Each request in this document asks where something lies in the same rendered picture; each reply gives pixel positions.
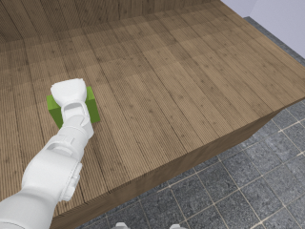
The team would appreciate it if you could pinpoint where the sponge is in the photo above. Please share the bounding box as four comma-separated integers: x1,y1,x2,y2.
46,86,100,130

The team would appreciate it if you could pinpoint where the robot left hand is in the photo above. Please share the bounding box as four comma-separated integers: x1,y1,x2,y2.
51,78,87,107

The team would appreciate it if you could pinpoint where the table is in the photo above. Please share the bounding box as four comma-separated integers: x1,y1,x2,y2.
0,0,305,229

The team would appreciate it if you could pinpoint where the robot left forearm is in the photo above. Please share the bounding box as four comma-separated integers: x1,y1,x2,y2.
21,100,94,189

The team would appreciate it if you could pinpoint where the left robot shin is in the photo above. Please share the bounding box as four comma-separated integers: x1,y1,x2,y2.
115,222,127,227

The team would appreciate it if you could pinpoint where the left robot upper arm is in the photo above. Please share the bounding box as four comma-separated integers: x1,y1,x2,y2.
0,149,83,229

